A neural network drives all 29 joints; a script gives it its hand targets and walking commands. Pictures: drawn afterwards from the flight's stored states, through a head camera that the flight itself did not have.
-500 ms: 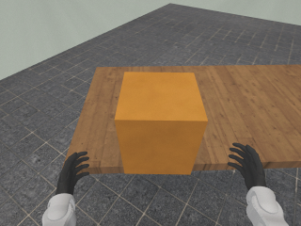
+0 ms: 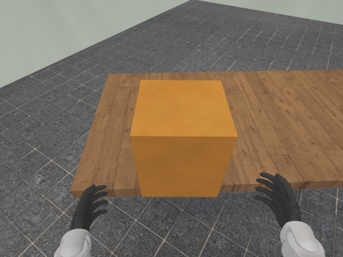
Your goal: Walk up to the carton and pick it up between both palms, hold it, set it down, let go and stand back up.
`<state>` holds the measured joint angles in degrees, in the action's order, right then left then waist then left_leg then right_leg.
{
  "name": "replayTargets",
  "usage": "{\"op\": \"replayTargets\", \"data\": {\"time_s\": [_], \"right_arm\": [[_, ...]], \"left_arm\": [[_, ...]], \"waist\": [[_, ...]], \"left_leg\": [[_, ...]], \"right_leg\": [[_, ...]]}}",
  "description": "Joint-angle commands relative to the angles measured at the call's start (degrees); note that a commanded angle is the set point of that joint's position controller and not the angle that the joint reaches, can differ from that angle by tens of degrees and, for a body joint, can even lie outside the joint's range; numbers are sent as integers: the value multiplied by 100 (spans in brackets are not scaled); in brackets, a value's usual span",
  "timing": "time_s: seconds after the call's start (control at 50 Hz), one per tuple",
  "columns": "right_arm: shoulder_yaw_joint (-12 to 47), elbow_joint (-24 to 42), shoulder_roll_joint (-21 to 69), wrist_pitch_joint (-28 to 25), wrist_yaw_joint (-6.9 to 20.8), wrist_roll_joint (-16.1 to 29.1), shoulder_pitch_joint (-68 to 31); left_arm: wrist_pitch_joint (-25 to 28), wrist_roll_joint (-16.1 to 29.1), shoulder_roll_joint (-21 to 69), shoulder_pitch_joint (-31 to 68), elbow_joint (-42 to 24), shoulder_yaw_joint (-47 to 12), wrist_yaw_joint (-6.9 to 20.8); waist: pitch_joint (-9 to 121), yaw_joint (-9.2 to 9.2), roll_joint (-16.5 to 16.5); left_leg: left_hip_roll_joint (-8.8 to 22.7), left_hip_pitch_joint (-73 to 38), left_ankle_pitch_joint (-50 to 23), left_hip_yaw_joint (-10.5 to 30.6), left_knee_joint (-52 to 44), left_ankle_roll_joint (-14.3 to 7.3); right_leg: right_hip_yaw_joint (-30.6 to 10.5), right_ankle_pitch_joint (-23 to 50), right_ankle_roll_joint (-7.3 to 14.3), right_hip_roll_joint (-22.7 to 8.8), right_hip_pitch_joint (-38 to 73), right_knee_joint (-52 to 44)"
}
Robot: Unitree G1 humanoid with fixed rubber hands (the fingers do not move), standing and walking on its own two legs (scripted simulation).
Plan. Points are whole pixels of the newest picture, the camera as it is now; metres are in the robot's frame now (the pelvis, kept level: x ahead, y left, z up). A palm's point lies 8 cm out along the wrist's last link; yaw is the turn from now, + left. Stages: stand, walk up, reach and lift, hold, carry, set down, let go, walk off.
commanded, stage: set down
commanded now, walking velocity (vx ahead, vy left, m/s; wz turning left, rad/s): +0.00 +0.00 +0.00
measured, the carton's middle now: (180, 140) +0.39 -0.01 +0.06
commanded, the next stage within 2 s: let go in 1.04 s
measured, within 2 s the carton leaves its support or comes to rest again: neither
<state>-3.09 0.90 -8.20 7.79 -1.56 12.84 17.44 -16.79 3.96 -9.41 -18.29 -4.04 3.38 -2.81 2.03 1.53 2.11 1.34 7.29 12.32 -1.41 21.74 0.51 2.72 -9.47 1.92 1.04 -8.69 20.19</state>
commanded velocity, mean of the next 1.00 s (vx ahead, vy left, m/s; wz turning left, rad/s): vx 0.00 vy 0.00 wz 0.00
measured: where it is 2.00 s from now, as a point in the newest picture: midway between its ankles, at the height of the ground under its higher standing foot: outside the picture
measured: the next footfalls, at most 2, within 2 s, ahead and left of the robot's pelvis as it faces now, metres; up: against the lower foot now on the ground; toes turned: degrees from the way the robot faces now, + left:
none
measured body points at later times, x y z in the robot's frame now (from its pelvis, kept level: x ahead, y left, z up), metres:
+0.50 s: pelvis +0.01 +0.00 +0.00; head +0.00 +0.01 +0.45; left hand +0.19 +0.23 -0.03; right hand +0.20 -0.22 +0.00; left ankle +0.00 +0.12 -0.75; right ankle +0.02 -0.10 -0.75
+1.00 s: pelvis +0.01 +0.00 +0.00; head +0.00 +0.00 +0.45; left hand +0.19 +0.23 -0.07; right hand +0.17 -0.23 -0.05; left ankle +0.00 +0.12 -0.75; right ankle +0.02 -0.10 -0.75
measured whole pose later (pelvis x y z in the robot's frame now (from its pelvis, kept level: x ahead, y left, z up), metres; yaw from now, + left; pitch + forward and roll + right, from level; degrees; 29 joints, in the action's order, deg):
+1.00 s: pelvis +0.01 +0.00 +0.00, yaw +0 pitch -1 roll +0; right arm -3.1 -17.9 -8.6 -0.8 1.6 4.3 20.5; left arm -7.9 4.0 -9.4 -14.8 22.1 3.4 -2.0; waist 0.7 1.5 0.0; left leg 1.4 7.2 13.3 -1.4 21.7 0.5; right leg 2.6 -10.4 1.6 1.1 -8.5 20.1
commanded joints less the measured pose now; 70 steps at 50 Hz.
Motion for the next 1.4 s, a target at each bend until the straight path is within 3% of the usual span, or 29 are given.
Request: {"op": "replayTargets", "data": {"time_s": [0.0,0.12,0.16,0.2,0.22,0.26,0.32,0.38,0.42,0.44,0.46,0.5,0.56,0.64,0.66,0.72,0.76,0.82,0.84,0.86,0.88,0.98,1.06,1.08,1.1,1.14,1.16,1.18,1.38], "right_arm": [[76,1074,-520,-161,-12,-410,259],[76,775,-574,-466,74,-498,444],[156,623,-531,-466,41,-578,505],[154,852,-595,-592,61,-568,430],[152,294,-499,-572,76,-664,507],[123,96,-659,-604,124,-660,500],[242,187,-628,-777,122,-580,727],[291,-723,-676,-744,177,-741,456],[230,-589,-619,-814,176,-848,469],[143,-441,-753,-863,210,-708,386],[212,-703,-638,-870,207,-839,358],[163,-498,-633,-1012,205,-839,215],[218,-1051,-632,-999,209,-1080,58],[203,-978,-640,-1069,284,-1023,-90],[245,-1454,-570,-1007,276,-1095,-124],[198,-1182,-693,-1142,296,-1055,-261],[205,-1397,-633,-1111,266,-1189,-455],[254,-1369,-711,-1172,299,-1117,-392],[238,-1855,-724,-1153,316,-1189,-427],[170,-1406,-762,-1267,290,-1118,-378],[141,-1972,-764,-1209,294,-1243,-520],[227,-1916,-730,-1337,337,-1218,-574],[237,-2203,-612,-1451,314,-1374,-518],[162,-1902,-697,-1530,323,-1307,-644],[214,-2253,-724,-1511,371,-1335,-631],[286,-2202,-729,-1537,346,-1346,-673],[241,-2728,-670,-1475,328,-1459,-641],[276,-2326,-601,-1554,290,-1359,-576],[303,-2982,-628,-1810,256,-1477,-624]], "left_arm": [[344,270,-767,396,-940,-308,13],[645,156,-694,48,-1051,-244,-2],[683,130,-717,-159,-424,-228,113],[807,207,-803,-72,-729,-203,80],[812,141,-813,-30,-272,-163,138],[844,67,-608,-221,-91,-273,132],[1066,108,-759,-379,-429,-211,129],[1047,-104,-536,-125,395,-255,191],[1132,-44,-610,-135,494,-312,225],[1173,41,-596,-97,-29,-395,139],[1153,-30,-668,44,587,-345,186],[1281,50,-763,140,257,-354,129],[1164,-71,-635,187,1107,-337,188],[1229,-31,-672,507,755,-360,84],[1142,-109,-653,502,1334,-339,134],[1161,-112,-675,532,1247,-302,142],[1082,-190,-697,743,1703,-241,186],[1095,-214,-606,703,1519,-260,153],[1030,-254,-554,658,1917,-286,174],[1133,-143,-677,736,1273,-250,155],[1036,-309,-624,759,2049,-216,189],[1085,-303,-639,898,2017,-201,167],[1079,-375,-737,884,2254,-195,196],[1157,-337,-830,892,1906,-160,169],[1129,-459,-649,901,2250,-177,151],[1135,-366,-667,926,2277,-177,197],[1051,-498,-668,868,2708,-155,245],[1122,-362,-770,963,2287,-160,238],[1146,-588,-757,945,2794,11,288]], "waist": [[-486,-245,-383],[-216,-306,-721],[-429,-270,-355],[-267,-326,-355],[-512,-307,-441],[-459,-271,-469],[-196,-329,-490],[-569,-238,-684],[-622,-255,-441],[-459,-278,-631],[-604,-267,-483],[-421,-292,-502],[-682,-299,-375],[-511,-341,-570],[-769,-313,-447],[-610,-375,-485],[-768,-391,-287],[-616,-401,-337],[-638,-344,-370],[-417,-379,-423],[-765,-324,-463],[-517,-456,-434],[-505,-296,-333],[-394,-385,-441],[-529,-413,-493],[-425,-395,-303],[-791,-319,-350],[-518,-348,-403],[-440,-320,-382]], "left_leg": [[-74,-86,-690,-158,-719,44],[-71,-378,-1560,-137,-537,158],[-98,-221,-1402,-137,-517,101],[-150,-290,-1401,-158,-523,91],[-153,-143,-1254,-170,-530,83],[-56,-295,-1532,-129,-501,161],[-127,-485,-2103,-141,-390,201],[-62,-417,-1696,-113,-450,241],[-55,-295,-1463,-131,-450,184],[-21,-368,-1540,-145,-528,238],[-73,-159,-1297,-170,-479,176],[-56,-142,-1275,-165,-447,166],[-71,-103,-979,-177,-508,125],[-14,-32,-757,-184,-597,92],[-50,4,-616,-217,-561,69],[-23,56,-643,-263,-568,20],[-45,169,-358,-305,-597,-29],[-29,47,-575,-251,-577,19],[-2,-47,-692,-219,-588,64],[-20,20,-834,-284,-514,57],[31,194,-619,-226,-578,50],[-29,-103,-863,-302,-453,85],[-41,-136,-890,-299,-392,63],[-25,-29,-923,-272,-369,82],[-41,-54,-897,-259,-415,65],[-24,-42,-921,-304,-368,59],[-67,-20,-783,-313,-383,72],[-57,-172,-1006,-309,-320,96],[-113,-299,-1245,-323,-159,96]], "right_leg": [[-491,-16,22,-50,365,-646],[-417,663,39,28,483,-528],[-468,623,23,2,461,-580],[-439,547,-22,30,424,-583],[-463,478,-44,-5,468,-583],[-397,582,31,91,438,-565],[-436,1226,-15,64,525,-500],[-409,641,46,84,404,-596],[-363,535,56,104,374,-590],[-348,556,83,140,384,-540],[-394,458,48,80,407,-562],[-358,482,46,35,412,-494],[-325,283,37,29,273,-515],[-267,59,76,33,282,-428],[-299,-64,58,-25,210,-472],[-284,11,43,-32,261,-404],[-297,-289,27,-46,153,-431],[-200,-69,38,21,322,-344],[-199,30,48,26,263,-383],[-201,231,31,30,432,-286],[-203,84,52,30,346,-272],[-190,151,39,20,251,-277],[-208,338,4,-18,234,-282],[-206,457,-6,11,324,-171],[-181,287,0,30,241,-203],[-198,385,-3,24,288,-184],[-236,306,-26,-17,155,-252],[-244,608,-23,-56,286,-198],[-234,1067,-98,-40,208,-178]]}}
